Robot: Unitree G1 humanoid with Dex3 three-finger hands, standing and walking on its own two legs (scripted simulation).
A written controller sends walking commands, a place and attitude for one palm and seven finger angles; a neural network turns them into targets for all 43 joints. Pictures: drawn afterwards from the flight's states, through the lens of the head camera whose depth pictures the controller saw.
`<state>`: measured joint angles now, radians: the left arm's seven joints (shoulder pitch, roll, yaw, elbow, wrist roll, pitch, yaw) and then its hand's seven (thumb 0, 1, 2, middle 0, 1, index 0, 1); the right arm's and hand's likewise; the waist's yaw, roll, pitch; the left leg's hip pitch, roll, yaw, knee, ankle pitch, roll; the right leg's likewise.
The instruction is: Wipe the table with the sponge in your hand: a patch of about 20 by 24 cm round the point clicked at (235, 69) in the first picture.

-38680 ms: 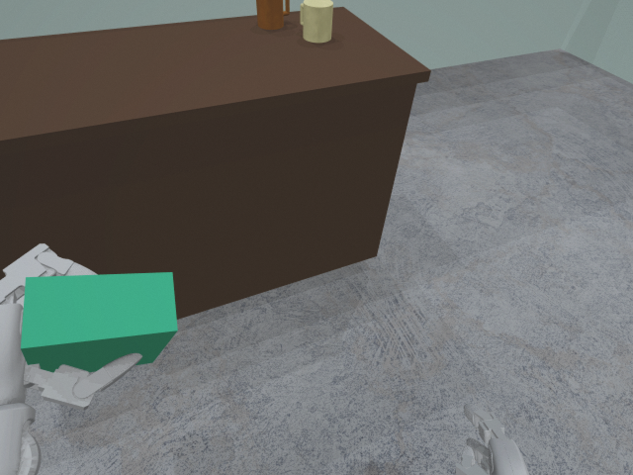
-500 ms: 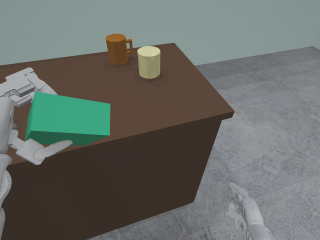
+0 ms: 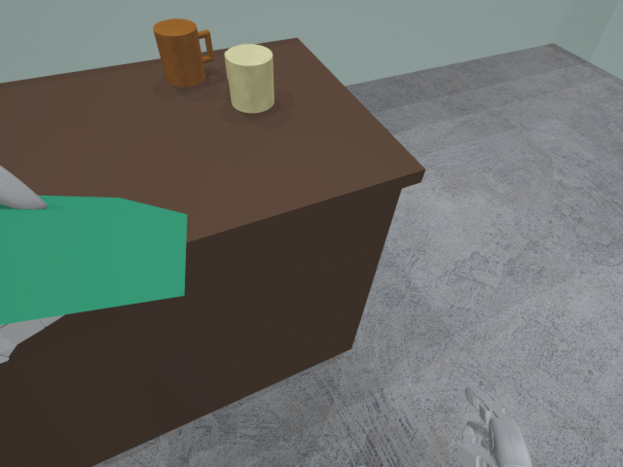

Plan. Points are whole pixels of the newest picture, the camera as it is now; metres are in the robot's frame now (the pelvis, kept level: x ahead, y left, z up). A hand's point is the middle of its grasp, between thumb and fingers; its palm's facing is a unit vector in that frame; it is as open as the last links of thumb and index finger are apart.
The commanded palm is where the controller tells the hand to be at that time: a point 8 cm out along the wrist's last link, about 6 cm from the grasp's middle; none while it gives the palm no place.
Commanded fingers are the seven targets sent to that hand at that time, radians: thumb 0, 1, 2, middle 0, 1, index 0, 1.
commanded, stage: step back with the hand held close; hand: left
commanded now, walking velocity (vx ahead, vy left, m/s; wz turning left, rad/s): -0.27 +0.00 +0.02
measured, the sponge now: (93, 241) +0.24 +0.17 +0.26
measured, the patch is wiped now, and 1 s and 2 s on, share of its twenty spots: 0.90 0.90 0.90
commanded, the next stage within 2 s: stop stepping back and stand still in 0.56 s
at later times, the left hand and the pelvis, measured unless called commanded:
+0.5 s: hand out of the picture +0.09 +0.19 +0.29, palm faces +0.43 -0.76 -0.49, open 9.8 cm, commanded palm +0.03 +0.27 +0.31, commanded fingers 0.00 0.10 1.30 -1.20 -1.60 -1.20 -1.60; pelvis -0.13 -0.02 +0.00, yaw +1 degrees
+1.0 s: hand out of the picture -0.07 +0.17 +0.31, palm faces +0.51 -0.77 -0.39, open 9.8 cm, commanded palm -0.12 +0.23 +0.31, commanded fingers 0.00 0.10 1.30 -1.20 -1.60 -1.20 -1.60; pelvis -0.27 -0.05 +0.00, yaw +1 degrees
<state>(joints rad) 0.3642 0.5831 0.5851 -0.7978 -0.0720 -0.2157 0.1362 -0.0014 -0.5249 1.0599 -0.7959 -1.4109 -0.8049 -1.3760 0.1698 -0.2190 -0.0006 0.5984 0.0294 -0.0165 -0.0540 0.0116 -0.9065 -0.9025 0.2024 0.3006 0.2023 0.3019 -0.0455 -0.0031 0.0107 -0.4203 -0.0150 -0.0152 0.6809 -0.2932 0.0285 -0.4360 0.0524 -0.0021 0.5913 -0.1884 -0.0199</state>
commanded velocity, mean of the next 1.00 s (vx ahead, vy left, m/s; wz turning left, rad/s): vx -0.13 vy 0.03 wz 0.00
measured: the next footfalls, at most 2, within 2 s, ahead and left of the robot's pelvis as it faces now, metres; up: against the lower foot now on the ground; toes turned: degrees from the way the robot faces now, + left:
right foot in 0.20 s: +0.01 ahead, -0.13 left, +0.00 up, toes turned +3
left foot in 0.40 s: -0.05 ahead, +0.13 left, +0.00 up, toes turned +1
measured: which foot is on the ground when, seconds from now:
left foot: down 0.00-0.22, up 0.24-0.38, down 0.40-0.66, up 0.68-0.90, down 0.92-1.00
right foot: down 0.00-0.02, up 0.04-0.18, down 0.20-0.42, up 0.44-0.64, down 0.66-0.94, up 0.96-1.00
